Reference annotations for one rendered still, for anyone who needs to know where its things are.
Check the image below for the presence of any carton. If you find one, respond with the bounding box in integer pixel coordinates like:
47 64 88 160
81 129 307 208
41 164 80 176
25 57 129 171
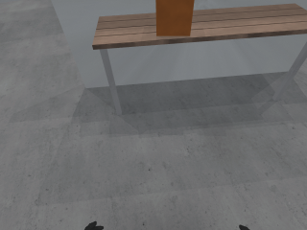
155 0 195 36

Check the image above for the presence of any table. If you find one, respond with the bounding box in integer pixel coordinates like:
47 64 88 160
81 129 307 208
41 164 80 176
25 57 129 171
92 3 307 115

